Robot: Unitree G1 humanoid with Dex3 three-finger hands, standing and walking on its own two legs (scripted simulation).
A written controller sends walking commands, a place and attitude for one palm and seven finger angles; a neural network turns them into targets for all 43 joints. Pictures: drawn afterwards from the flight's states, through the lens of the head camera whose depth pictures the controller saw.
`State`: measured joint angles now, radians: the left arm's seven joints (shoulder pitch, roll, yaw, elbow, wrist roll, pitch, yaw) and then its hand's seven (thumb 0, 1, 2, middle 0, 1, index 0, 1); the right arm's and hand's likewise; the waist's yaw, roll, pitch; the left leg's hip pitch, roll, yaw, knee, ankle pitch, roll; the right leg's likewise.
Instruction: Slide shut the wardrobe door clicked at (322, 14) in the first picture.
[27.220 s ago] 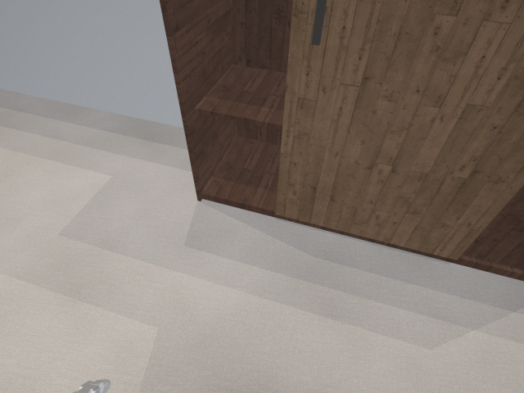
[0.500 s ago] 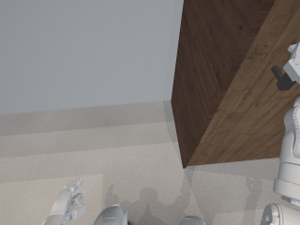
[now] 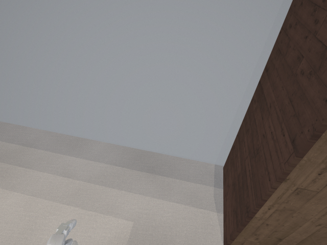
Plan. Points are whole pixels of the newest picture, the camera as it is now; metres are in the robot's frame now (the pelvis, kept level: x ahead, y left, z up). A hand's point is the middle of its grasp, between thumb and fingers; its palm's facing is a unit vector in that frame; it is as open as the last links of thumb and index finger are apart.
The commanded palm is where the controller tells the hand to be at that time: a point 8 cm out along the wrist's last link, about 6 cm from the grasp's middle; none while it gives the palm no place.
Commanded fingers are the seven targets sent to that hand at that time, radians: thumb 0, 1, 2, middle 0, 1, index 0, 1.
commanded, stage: stop walking and hold the door there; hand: right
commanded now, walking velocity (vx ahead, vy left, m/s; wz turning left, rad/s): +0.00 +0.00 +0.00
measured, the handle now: out of the picture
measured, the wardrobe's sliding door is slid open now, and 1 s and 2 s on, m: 0.00 0.00 0.00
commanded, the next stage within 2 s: none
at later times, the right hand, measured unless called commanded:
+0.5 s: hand out of the picture +0.30 -0.40 +0.20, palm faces +0.74 +0.62 -0.27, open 6.2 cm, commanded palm +0.25 -0.42 +0.18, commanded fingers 0.00 -0.90 -0.90 0.45 1.40 0.45 1.40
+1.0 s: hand out of the picture +0.30 -0.41 +0.20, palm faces +0.64 +0.72 -0.28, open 6.0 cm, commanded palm +0.25 -0.43 +0.18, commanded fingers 0.00 -0.90 -0.90 0.45 1.40 0.45 1.40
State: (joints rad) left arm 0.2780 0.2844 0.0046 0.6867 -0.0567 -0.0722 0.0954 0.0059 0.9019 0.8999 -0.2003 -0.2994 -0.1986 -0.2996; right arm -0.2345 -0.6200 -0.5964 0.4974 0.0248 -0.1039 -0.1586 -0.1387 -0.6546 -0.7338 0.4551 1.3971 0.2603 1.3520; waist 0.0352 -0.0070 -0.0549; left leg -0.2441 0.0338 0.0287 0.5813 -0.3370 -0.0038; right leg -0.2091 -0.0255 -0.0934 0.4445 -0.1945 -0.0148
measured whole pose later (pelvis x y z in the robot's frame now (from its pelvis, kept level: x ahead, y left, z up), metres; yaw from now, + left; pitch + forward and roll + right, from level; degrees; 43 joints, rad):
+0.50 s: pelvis +0.00 +0.01 +0.00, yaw +2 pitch +0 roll +1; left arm 0.27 0.29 0.00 0.73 -0.06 -0.06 0.10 0.01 0.90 0.90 -0.20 -0.30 -0.20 -0.30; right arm -0.22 -0.65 -0.63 0.58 0.02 -0.16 -0.13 -0.17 -0.60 -0.76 0.45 1.40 0.33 1.38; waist 0.01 -0.05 -0.08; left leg -0.22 0.00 0.03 0.44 -0.22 0.00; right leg -0.25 -0.04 -0.05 0.47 -0.22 0.00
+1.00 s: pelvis -0.04 -0.05 -0.01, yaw -1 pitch +0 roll +0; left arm 0.18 0.27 0.00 0.68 -0.06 -0.05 0.10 0.01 0.90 0.90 -0.20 -0.30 -0.20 -0.30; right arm -0.34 -0.57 -0.50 0.42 0.04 -0.16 -0.12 -0.19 -0.64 -0.75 0.46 1.40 0.34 1.39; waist -0.01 -0.04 0.05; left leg -0.36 0.08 0.05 0.76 -0.45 -0.03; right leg -0.31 0.04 -0.02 0.52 -0.20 -0.05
